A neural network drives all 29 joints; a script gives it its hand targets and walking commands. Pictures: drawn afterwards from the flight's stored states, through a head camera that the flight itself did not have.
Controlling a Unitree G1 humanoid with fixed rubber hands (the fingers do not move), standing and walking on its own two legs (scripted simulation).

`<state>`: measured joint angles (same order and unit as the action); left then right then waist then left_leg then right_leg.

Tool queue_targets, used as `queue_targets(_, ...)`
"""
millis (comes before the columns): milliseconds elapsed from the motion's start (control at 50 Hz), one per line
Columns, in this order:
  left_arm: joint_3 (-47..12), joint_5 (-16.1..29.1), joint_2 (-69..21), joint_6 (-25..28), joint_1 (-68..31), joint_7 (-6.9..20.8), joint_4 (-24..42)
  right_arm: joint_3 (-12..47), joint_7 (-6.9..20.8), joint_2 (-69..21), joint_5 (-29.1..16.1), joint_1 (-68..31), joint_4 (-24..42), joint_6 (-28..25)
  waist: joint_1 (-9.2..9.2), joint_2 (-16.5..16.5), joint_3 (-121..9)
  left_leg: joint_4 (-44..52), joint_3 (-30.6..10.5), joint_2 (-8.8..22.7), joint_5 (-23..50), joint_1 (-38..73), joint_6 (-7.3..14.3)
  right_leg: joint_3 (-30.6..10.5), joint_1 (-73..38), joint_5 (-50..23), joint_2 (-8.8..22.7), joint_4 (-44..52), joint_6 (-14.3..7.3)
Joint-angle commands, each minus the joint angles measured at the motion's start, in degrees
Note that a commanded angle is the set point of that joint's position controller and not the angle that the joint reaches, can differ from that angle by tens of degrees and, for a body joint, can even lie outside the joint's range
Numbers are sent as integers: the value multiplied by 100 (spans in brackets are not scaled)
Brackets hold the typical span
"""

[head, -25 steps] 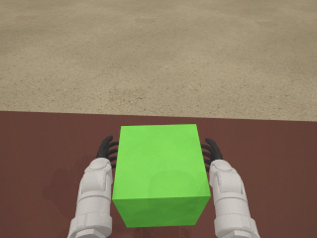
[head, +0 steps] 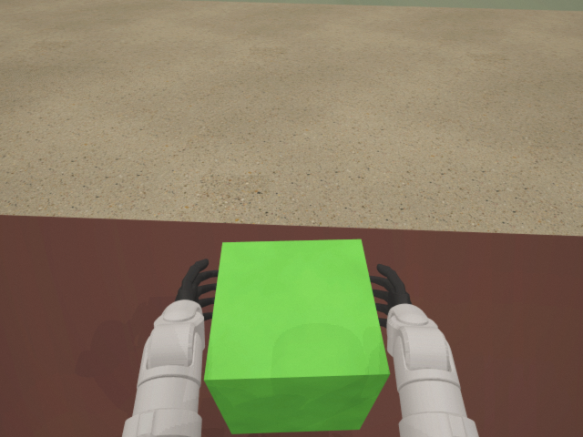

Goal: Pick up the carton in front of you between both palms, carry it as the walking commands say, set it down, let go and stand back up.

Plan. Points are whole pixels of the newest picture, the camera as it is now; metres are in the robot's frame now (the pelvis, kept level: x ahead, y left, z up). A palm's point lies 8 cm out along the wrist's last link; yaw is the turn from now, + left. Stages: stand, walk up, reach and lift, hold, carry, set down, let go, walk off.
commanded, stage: reach and lift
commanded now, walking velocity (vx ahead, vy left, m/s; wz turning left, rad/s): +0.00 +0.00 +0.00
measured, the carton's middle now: (294, 340) +0.29 +0.00 -0.05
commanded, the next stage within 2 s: hold in 0.10 s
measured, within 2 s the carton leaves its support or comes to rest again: neither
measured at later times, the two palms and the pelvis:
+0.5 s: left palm (183, 314) +0.28 +0.15 +0.05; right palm (402, 317) +0.27 -0.15 +0.05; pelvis -0.01 +0.00 +0.00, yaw +0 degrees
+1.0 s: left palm (177, 300) +0.29 +0.16 +0.06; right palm (392, 297) +0.30 -0.14 +0.06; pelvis +0.00 +0.00 -0.01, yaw +3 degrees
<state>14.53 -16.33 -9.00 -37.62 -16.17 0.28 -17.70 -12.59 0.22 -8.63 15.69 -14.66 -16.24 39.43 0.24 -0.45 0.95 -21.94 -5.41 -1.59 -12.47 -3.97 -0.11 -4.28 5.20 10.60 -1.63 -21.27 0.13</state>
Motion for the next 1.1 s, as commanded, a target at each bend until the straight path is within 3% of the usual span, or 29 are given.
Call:
queue_targets(0,-3021,1340,-5374,47,-2375,1351,69,2979,1271,-5308,-1379,-2777,396,-218,8,14,-1456,285,36,-365,1378,24,-33,-22,-738,-1342,-351,140,34)
queue_targets(180,-3406,1589,-5392,-237,-2181,1264,689,3411,1256,-5223,-1648,-2669,1029,50,-34,2,-1651,368,-27,-328,1782,330,-60,-47,-920,-1585,-372,220,55)
queue_targets(300,-3039,1389,-5086,-480,-2199,1247,462,3002,1232,-4926,-1412,-2640,755,277,1,-3,-812,545,55,-292,729,-1,-25,14,-635,-611,-334,350,-16)
queue_targets(540,-3018,1393,-5262,-381,-2948,1350,209,3019,1294,-5210,-1434,-3382,498,197,-38,19,-1059,423,88,-274,175,-163,27,26,-623,-133,-290,231,-15)
queue_targets(820,-2992,1370,-5180,-383,-2813,1382,271,3007,1252,-5283,-1441,-3166,509,225,-37,45,-1184,419,105,-314,622,-54,10,-1,-816,-675,-279,259,37)
queue_targets(840,-3122,1477,-5144,-439,-2931,1396,355,3101,1253,-5273,-1484,-3331,523,262,-60,223,-1283,-78,56,584,-62,-726,81,-7,-48,229,705,-74,-62)
queue_targets(880,-3255,1576,-5160,-477,-2922,1357,516,3226,1236,-5300,-1636,-3420,779,297,-68,387,-1256,-173,49,376,-2033,-1221,63,-464,381,2810,828,492,-201)
queue_targets(900,-3368,1638,-5209,-511,-2989,1317,684,3370,1219,-5322,-1736,-3518,948,333,-67,590,-1175,-533,195,251,-2394,-1583,30,-795,419,3505,1001,709,-317)
queue_targets(940,-3561,1734,-5235,-621,-2883,1202,1003,3668,1195,-5376,-1979,-3630,1260,439,-72,953,-1371,-1551,716,75,-1152,-1549,-39,-1363,531,2971,1486,1010,-634)
queue_targets(960,-3705,1802,-5225,-717,-2784,1134,1204,3829,1171,-5368,-2110,-3624,1440,521,-55,856,-1522,-1316,821,141,-1027,-1482,-19,-1233,556,2655,1526,947,-713)
queue_targets(1000,-3942,1924,-5150,-972,-2765,988,1640,4075,1116,-5347,-2337,-3668,1754,765,-41,606,-1818,-268,950,134,-878,-482,80,-634,1120,2489,1267,431,-635)
queue_targets(1020,-4066,1998,-5098,-1130,-2758,922,1914,4177,1062,-5287,-2417,-3569,1898,911,-13,217,-1853,207,482,403,-1224,-8,152,-117,1590,2498,896,-192,-456)
queue_targets(1040,-4207,2102,-5041,-1310,-2878,878,2159,4158,970,-5127,-2396,-3332,1989,1057,61,-999,-1761,908,-1190,1424,-2474,248,504,677,2374,2183,377,-1570,-125)
queue_targets(1060,-4307,2202,-4946,-1486,-2941,827,2251,4101,869,-5030,-2328,-3118,2041,1217,111,-1543,-1309,1410,-2396,2162,-2651,680,918,1013,3535,1892,175,-2263,-1)
queue_targets(1080,-4490,2355,-4950,-1640,-2991,777,2390,4077,751,-4936,-2300,-2980,2191,1377,118,-1244,-1125,1417,-2551,2327,-1947,717,1168,776,3838,1760,443,-2520,-43)
